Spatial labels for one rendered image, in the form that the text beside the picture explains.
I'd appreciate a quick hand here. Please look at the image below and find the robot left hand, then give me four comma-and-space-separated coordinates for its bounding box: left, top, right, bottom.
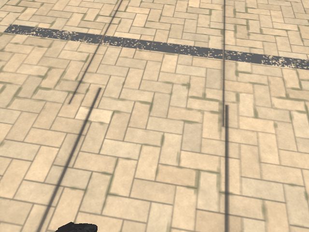
55, 222, 98, 232

